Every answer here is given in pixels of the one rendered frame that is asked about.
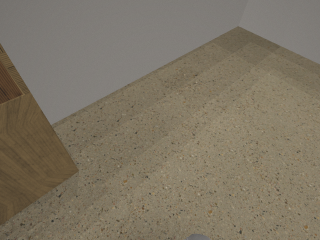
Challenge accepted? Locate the cabinet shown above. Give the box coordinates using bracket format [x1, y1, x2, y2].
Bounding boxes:
[0, 44, 79, 225]

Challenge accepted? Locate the drawer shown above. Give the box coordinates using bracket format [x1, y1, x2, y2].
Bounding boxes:
[0, 61, 23, 104]

